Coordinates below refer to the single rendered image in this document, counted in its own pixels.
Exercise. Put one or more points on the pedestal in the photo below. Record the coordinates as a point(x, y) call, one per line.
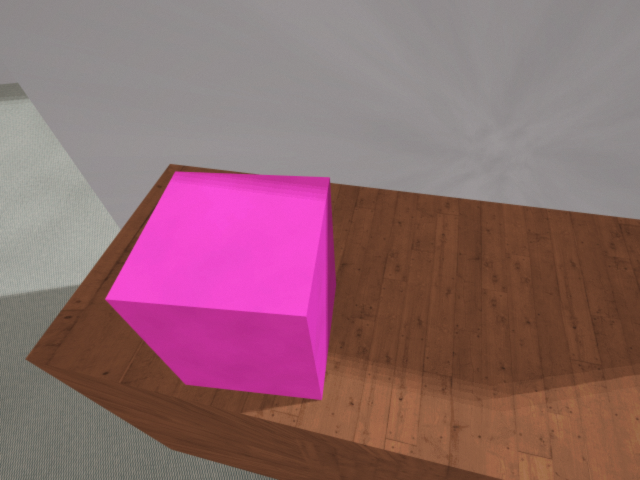
point(470, 340)

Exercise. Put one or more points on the carton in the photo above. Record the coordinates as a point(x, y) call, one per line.
point(232, 282)

